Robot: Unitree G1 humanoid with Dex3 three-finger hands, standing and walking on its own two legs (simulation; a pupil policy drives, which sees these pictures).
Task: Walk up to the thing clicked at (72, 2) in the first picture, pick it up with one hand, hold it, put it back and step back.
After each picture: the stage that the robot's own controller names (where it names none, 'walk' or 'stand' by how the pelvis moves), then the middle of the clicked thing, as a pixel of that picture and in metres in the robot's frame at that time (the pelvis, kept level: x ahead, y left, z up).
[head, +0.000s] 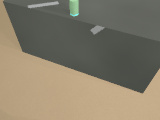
stand; (74, 7) +1.09 +0.05 -0.11
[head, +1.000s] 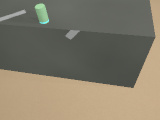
walk; (42, 14) +0.95 +0.28 -0.10
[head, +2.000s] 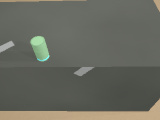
walk; (40, 49) +0.58 +0.23 -0.07
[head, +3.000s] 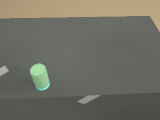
stand; (40, 77) +0.44 +0.20 -0.09
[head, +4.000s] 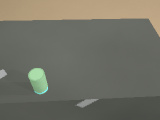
stand; (38, 81) +0.43 +0.20 -0.11
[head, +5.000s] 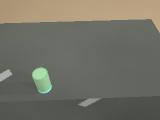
stand; (42, 80) +0.44 +0.19 -0.11
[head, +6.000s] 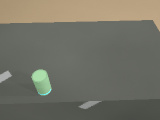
stand; (42, 82) +0.43 +0.19 -0.11
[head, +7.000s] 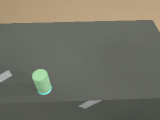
stand; (42, 82) +0.43 +0.19 -0.11
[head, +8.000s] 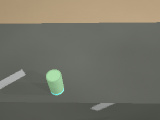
rise first; (55, 82) +0.43 +0.15 -0.11
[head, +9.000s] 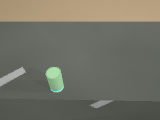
go down; (55, 80) +0.44 +0.16 -0.11
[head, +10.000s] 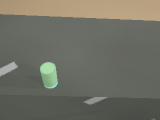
go down; (49, 75) +0.45 +0.15 -0.10
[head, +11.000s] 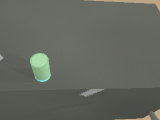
go down; (41, 68) +0.44 +0.14 -0.07
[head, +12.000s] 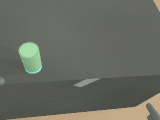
close in; (31, 58) +0.46 +0.15 -0.04
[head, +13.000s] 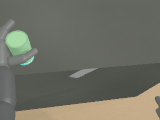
close; (21, 49) +0.47 +0.16 -0.01
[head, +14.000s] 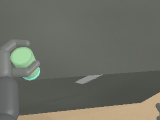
lift; (26, 64) +0.42 +0.16 -0.02
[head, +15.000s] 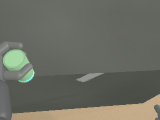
lift; (20, 67) +0.41 +0.19 -0.02
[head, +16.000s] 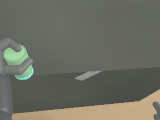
lift; (19, 63) +0.42 +0.18 -0.01
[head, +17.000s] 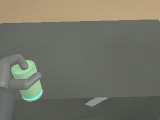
hold; (28, 81) +0.32 +0.18 +0.09
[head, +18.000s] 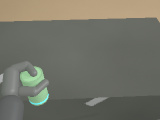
hold; (35, 86) +0.32 +0.16 +0.05
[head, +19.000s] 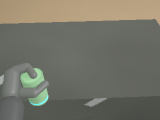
crouch; (35, 87) +0.32 +0.16 +0.05
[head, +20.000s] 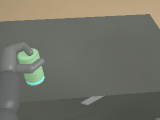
crouch; (31, 67) +0.40 +0.17 +0.06
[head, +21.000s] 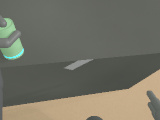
lower; (8, 39) +0.49 +0.17 +0.01
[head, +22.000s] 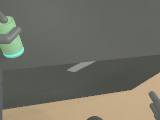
lower; (8, 37) +0.50 +0.17 +0.01
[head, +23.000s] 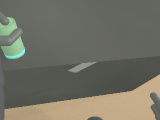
lower; (9, 38) +0.49 +0.17 +0.01
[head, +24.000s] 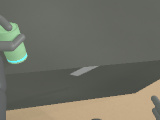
lower; (12, 43) +0.48 +0.17 +0.01
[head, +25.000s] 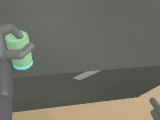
loosen; (20, 51) +0.46 +0.16 +0.00
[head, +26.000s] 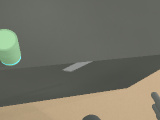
rise; (7, 49) +0.45 +0.16 +0.00
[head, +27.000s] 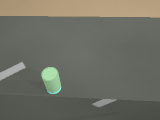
sink last; (52, 81) +0.41 +0.16 -0.06
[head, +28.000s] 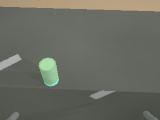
stand; (49, 72) +0.44 +0.16 -0.05
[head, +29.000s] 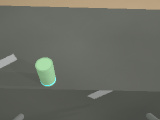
stand; (46, 72) +0.43 +0.16 -0.04
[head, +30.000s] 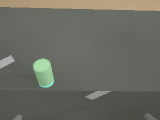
stand; (44, 73) +0.43 +0.16 -0.05
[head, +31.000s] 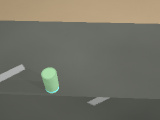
stand; (50, 80) +0.45 +0.16 -0.11
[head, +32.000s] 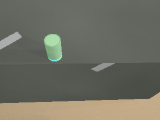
walk; (53, 48) +0.52 +0.11 -0.09
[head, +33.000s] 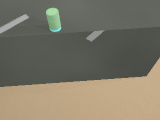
walk; (53, 20) +0.76 +0.17 -0.09
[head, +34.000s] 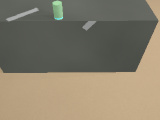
stand; (57, 10) +1.04 +0.19 -0.09
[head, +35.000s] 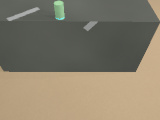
stand; (59, 10) +1.03 +0.16 -0.11
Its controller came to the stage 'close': yes
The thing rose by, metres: 0.19
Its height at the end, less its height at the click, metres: +0.00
